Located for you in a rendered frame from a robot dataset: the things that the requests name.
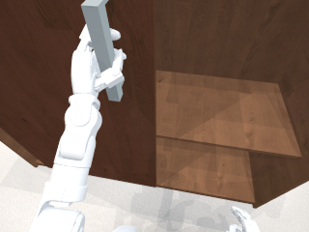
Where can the robot right hand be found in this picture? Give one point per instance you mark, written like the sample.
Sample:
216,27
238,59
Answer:
248,225

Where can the robot left hand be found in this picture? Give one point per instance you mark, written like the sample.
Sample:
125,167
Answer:
85,68

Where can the left robot forearm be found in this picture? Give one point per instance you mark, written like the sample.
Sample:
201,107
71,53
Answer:
74,156

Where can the left robot upper arm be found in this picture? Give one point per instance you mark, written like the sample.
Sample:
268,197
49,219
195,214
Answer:
53,219

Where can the handle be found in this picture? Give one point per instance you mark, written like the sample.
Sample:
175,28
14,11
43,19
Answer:
96,19

